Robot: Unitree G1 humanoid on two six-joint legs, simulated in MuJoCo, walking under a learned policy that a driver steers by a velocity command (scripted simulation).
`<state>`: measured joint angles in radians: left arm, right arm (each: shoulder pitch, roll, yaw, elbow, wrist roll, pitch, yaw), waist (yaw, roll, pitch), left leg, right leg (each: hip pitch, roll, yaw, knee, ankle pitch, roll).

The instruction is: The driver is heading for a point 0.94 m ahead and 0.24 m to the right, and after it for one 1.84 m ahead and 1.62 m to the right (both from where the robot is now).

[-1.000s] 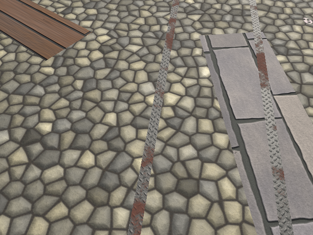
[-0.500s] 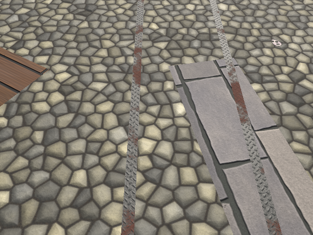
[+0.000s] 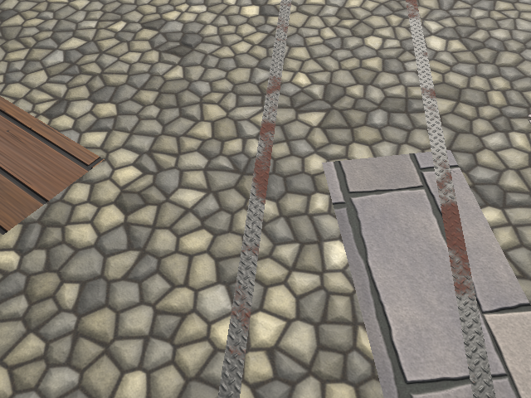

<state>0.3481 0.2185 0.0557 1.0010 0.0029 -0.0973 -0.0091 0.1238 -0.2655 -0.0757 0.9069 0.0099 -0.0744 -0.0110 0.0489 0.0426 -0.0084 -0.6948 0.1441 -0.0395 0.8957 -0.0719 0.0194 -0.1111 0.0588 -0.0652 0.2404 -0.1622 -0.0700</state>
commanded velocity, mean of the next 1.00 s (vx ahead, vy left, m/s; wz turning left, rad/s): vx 0.12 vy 0.00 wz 0.00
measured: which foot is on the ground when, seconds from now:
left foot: up 0.00-0.18, down 0.20-1.00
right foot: down 0.00-0.22, up 0.24-0.50, down 0.52-1.00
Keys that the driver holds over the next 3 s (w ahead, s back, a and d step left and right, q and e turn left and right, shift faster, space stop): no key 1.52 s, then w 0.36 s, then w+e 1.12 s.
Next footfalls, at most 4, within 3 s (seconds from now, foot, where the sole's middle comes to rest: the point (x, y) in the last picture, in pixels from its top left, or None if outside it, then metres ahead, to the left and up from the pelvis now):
0.20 left None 0.30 0.15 -0.79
0.52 right None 0.24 -0.10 -0.79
2.28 right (333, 333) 0.69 -0.09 -0.79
2.78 left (297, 236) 1.01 0.01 -0.79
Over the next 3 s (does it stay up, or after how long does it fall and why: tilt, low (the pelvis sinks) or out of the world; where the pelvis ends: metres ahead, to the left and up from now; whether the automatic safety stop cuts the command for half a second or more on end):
stays up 0.92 -0.06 -0.01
